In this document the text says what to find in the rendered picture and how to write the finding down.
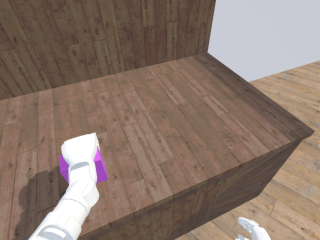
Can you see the robot left hand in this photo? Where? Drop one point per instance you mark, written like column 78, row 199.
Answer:
column 81, row 147

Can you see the robot left forearm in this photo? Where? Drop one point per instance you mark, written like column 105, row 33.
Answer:
column 65, row 221

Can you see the table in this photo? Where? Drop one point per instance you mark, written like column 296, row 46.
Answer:
column 184, row 139

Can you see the sponge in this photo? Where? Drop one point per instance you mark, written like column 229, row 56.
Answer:
column 99, row 165

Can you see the robot right hand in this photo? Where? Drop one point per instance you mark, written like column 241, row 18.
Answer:
column 257, row 233

